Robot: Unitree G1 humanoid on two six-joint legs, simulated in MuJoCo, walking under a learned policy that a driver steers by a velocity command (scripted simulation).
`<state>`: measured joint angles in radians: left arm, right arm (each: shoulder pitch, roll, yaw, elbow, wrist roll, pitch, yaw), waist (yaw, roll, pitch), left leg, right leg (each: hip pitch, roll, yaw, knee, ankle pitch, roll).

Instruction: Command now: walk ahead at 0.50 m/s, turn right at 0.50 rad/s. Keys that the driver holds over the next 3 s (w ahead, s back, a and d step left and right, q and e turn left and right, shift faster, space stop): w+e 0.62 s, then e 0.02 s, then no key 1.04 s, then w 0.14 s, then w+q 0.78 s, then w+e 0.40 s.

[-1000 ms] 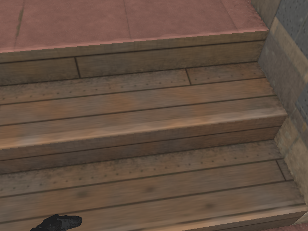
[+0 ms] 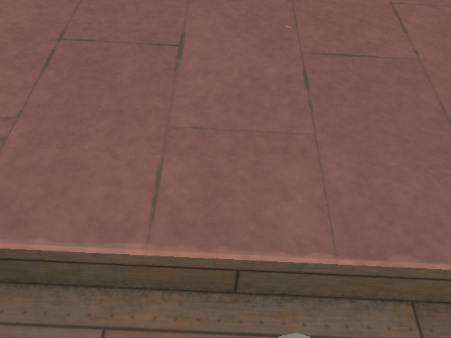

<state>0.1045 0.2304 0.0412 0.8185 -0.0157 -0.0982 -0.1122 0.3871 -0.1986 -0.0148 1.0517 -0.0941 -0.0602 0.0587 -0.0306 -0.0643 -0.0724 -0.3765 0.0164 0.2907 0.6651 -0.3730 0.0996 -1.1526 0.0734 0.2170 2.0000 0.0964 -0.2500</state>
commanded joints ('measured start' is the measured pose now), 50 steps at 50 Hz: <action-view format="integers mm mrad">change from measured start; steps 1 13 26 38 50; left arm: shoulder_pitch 89 -336 171 234 62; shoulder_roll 21 50 -65 148 124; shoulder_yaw -6 -35 -62 10 -15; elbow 24 -136 236 4 54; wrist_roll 4 -14 68 -7 59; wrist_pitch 14 93 18 -106 2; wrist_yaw -10 46 40 50 33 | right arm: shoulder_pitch -50 51 -272 -209 -340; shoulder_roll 15 -103 -45 -252 -59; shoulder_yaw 36 76 39 3 18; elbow -4 37 -187 -284 -146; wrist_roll -10 -33 8 60 60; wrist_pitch -33 -30 -21 -23 -73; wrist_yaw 5 58 19 -11 -89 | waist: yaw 96 88 -9 -97 60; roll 73 101 132 184 54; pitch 20 54 30 -324 -94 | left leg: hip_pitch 118 252 -872 248 -148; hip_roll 209 248 -52 -5 134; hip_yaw -213 37 -496 -473 -535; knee -320 -526 1492 440 -255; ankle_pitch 184 942 214 525 71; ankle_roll -39 -83 98 79 97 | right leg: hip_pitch -248 -104 645 511 296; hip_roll -1 -66 -95 -33 -99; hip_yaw -8 -376 347 58 -67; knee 320 -356 -1494 -1333 -573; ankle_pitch -16 -313 -498 593 -269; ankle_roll -47 -19 -82 190 274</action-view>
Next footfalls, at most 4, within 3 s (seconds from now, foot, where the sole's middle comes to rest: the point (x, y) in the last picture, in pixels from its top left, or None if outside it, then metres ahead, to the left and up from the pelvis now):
0.34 right None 0.35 -0.11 -0.58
0.74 left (187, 217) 0.70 0.09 -0.41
1.18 right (276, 228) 0.66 -0.14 -0.41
1.98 right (293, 223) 0.68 -0.18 -0.41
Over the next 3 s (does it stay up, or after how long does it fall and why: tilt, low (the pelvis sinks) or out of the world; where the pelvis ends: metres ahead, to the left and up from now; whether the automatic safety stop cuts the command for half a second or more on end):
stays up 1.24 -0.21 0.35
